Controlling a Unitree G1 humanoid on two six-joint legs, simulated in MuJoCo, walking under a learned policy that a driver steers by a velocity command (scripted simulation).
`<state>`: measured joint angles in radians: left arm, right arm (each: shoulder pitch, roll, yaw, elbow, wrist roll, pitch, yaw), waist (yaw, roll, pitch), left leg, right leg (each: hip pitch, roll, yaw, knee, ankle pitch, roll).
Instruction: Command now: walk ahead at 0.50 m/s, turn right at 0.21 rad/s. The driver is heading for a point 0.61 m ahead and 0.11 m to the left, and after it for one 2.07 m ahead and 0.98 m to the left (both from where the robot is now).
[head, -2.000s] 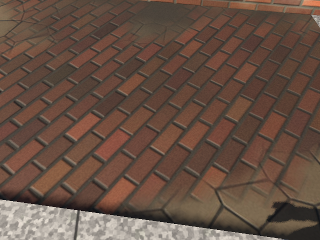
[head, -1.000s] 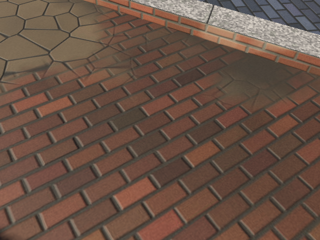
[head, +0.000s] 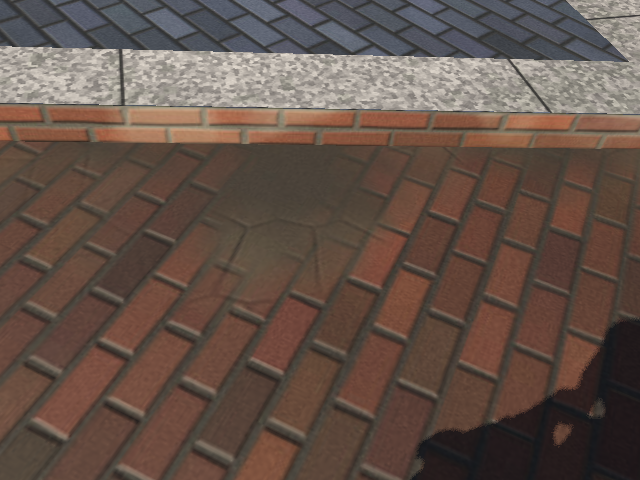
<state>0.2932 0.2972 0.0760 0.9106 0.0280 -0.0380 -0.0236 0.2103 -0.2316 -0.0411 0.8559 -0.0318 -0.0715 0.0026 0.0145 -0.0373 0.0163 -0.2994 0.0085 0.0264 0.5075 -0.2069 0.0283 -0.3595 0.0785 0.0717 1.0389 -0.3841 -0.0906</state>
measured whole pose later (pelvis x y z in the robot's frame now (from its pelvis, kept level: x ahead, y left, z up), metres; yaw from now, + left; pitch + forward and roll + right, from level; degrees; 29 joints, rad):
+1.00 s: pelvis +0.48 +0.00 -0.02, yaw +18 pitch +0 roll +0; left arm 0.33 0.21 0.04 0.96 0.00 -0.06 0.03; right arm 0.09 -0.24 -0.07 0.86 -0.02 -0.03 0.02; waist 0.02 0.00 0.09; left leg -0.42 -0.09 0.11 0.61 -0.20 0.16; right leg -0.25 -0.04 -0.11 1.23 -0.48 0.01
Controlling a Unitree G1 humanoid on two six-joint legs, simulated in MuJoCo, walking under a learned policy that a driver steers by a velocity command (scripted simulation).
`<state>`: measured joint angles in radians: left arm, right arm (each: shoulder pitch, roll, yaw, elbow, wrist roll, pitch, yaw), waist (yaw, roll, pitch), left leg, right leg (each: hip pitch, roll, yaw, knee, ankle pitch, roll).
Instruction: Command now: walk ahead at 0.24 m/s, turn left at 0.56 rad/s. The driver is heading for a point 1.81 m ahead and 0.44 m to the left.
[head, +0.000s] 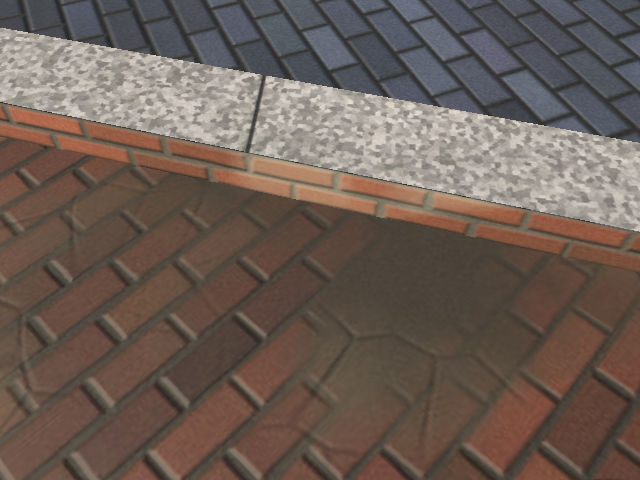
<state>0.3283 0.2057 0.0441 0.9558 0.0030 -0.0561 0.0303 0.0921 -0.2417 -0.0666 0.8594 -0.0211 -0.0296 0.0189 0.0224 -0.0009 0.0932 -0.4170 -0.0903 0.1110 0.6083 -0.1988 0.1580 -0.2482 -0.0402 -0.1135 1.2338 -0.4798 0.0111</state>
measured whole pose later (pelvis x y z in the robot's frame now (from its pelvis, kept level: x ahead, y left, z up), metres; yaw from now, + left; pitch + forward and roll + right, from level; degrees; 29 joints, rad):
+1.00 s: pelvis +0.10 -0.05 +0.02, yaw +28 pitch -1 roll +0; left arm 0.28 0.28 0.03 0.80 0.02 0.03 0.00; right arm 0.18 -0.26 -0.02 0.82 -0.02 0.05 0.01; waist 0.03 -0.01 0.04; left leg -0.15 -0.05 -0.03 0.47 -0.33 0.04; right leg -0.26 -0.03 -0.06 0.56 -0.33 -0.03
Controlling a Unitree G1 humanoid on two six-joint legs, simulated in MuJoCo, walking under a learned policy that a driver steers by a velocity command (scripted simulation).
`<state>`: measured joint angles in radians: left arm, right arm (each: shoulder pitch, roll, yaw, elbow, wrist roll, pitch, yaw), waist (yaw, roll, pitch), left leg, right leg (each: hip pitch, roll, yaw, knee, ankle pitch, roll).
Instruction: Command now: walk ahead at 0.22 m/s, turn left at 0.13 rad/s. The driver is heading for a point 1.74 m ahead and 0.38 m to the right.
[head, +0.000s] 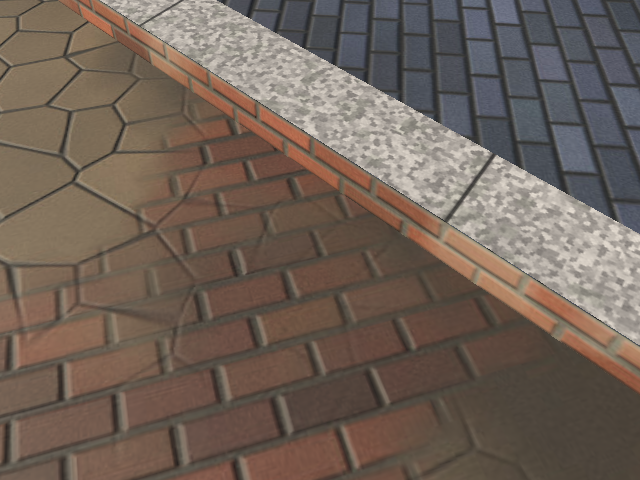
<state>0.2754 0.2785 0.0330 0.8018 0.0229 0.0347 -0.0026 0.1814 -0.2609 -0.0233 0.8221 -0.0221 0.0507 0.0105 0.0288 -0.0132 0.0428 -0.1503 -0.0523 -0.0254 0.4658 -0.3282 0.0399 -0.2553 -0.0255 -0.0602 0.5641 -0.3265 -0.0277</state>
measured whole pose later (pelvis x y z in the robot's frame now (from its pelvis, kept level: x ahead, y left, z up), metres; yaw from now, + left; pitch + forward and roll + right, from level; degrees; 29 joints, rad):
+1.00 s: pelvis +0.44 -0.03 -0.01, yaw +0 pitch +1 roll -1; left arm 0.44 0.22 0.03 1.01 0.01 -0.07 0.00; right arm 0.02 -0.23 -0.02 0.84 -0.05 -0.08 0.02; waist 0.05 -0.01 0.07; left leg -0.46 -0.02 0.10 0.56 -0.10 0.11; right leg -0.01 0.02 -0.04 0.70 -0.45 -0.05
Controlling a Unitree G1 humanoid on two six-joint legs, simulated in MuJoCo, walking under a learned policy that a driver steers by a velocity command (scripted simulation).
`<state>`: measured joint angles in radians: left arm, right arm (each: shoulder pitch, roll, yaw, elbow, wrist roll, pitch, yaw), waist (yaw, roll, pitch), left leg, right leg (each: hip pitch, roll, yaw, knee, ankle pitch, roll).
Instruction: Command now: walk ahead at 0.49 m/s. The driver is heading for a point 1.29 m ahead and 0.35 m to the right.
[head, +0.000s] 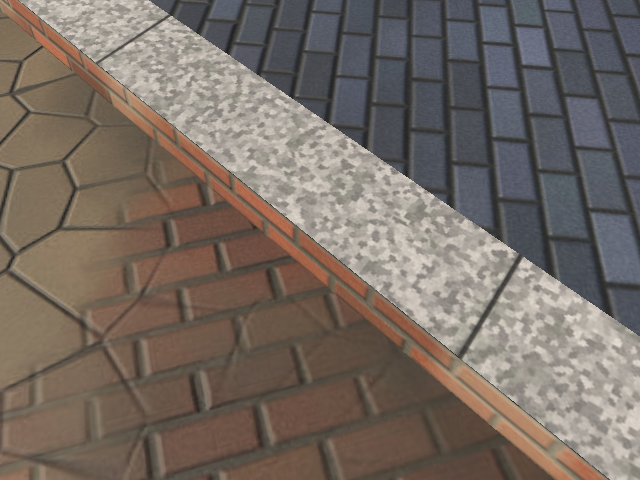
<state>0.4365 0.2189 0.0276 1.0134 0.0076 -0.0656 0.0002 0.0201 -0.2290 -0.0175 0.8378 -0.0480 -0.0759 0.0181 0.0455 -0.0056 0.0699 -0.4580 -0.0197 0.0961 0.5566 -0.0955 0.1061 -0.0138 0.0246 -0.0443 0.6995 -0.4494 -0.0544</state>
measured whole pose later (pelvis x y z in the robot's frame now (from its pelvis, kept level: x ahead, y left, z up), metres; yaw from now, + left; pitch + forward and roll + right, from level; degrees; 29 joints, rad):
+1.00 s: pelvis +0.45 -0.05 +0.01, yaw -29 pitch +0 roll +0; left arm 0.27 0.28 0.08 0.86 0.01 0.00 0.02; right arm 0.12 -0.23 0.00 0.80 -0.02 -0.03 -0.05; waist 0.05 0.00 0.06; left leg -0.36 -0.03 0.00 0.55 -0.17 0.02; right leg -0.22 0.17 0.15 0.62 -0.35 -0.08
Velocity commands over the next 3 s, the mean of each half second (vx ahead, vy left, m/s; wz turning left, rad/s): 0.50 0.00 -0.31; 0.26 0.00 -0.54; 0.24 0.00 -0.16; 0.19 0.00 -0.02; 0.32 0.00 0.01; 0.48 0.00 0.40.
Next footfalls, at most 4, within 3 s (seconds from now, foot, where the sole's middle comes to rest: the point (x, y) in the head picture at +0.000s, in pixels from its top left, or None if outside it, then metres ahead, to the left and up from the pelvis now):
0.52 right None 0.41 -0.11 -0.76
0.98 left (349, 408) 0.59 -0.01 -0.76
1.36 right None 0.43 -0.13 -0.76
1.80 left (425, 273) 0.85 -0.17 -0.62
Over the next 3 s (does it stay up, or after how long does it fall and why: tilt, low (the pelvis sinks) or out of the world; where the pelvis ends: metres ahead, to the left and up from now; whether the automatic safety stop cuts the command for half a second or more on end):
stays up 1.01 -0.41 0.16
